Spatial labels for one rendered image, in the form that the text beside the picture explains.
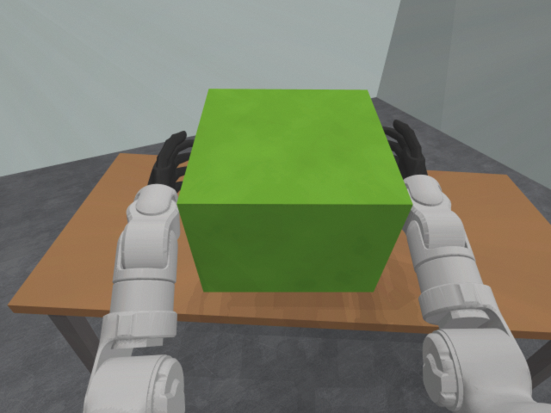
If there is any table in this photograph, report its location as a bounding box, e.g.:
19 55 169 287
7 153 551 389

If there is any carton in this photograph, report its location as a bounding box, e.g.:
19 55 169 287
176 89 413 293

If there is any robot right hand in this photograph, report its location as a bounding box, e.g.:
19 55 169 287
382 120 428 180

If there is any left robot forearm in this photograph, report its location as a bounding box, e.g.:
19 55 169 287
83 184 180 413

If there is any robot left hand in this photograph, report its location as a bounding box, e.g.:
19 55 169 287
147 131 195 193

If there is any right robot forearm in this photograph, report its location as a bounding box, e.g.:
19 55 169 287
402 175 532 397

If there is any left robot upper arm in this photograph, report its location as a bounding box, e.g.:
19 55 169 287
84 354 185 413

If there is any right robot upper arm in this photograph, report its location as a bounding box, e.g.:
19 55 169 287
423 328 551 413

